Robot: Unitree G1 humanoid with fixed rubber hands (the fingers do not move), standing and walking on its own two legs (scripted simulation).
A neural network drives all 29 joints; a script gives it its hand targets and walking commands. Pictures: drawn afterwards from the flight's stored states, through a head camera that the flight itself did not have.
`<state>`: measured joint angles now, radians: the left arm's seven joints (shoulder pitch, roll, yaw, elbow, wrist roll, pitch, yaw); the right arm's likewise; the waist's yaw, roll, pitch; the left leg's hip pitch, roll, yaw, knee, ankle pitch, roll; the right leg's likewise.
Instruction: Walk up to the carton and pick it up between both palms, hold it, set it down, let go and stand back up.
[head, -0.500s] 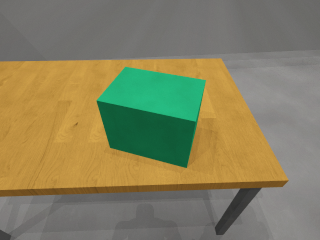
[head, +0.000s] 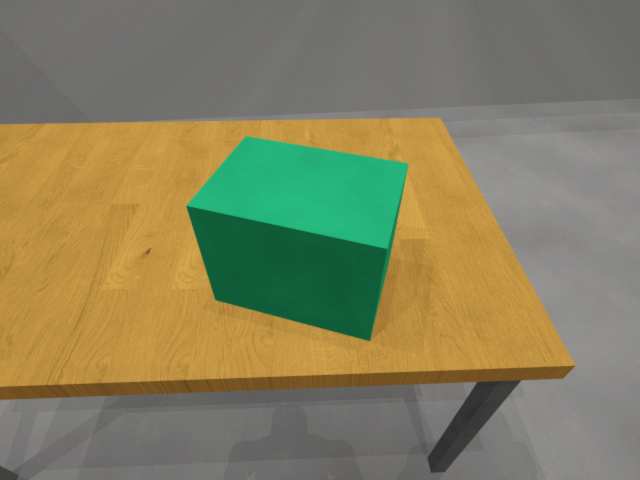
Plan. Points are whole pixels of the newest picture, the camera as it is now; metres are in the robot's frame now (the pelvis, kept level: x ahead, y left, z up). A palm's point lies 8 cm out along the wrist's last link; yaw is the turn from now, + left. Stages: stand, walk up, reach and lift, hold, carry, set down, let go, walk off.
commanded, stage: stand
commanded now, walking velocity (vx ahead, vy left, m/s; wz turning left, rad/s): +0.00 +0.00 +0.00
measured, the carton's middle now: (306, 235) +0.51 +0.02 +0.03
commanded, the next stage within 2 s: none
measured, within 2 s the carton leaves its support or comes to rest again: neither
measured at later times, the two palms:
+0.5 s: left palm out of the picture +0.02 +0.25 -0.13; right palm out of the picture +0.01 -0.24 -0.14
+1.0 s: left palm out of the picture +0.01 +0.25 -0.13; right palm out of the picture +0.00 -0.23 -0.14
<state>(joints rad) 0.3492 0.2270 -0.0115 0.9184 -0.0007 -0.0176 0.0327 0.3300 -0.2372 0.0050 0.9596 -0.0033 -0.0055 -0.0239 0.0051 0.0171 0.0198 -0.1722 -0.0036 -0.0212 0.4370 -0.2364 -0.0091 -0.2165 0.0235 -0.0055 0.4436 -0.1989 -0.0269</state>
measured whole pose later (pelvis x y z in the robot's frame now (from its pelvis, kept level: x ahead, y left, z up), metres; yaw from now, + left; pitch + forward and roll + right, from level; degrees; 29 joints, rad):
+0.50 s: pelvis +0.01 +0.00 +0.00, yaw +0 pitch -2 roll +0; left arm 0.33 0.20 -0.01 0.98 0.00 -0.02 0.04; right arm 0.33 -0.21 0.01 1.00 0.00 -0.01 -0.03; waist 0.00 0.01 0.02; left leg -0.16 0.00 -0.01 0.42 -0.24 -0.01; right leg -0.20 0.03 0.01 0.43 -0.20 -0.02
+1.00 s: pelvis +0.01 +0.01 +0.00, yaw -1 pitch -1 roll +0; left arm 0.33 0.19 -0.01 1.02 0.00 -0.01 0.05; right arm 0.33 -0.20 0.01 1.03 0.00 -0.01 -0.04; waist 0.01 0.01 0.02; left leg -0.15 -0.01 0.00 0.42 -0.24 0.00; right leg -0.20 0.02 0.02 0.43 -0.20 -0.01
